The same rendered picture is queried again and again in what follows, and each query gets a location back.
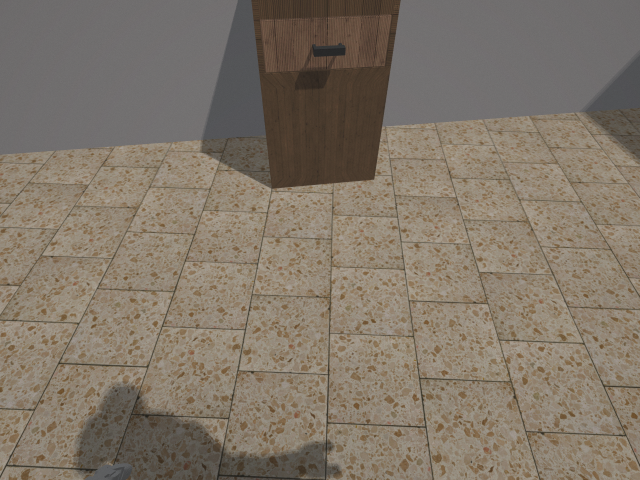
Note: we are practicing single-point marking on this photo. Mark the drawer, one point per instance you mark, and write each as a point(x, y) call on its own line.
point(288, 43)

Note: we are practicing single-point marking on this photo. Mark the handle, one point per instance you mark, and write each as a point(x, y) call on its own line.
point(335, 50)

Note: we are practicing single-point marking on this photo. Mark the cabinet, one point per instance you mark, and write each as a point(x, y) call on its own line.
point(323, 126)

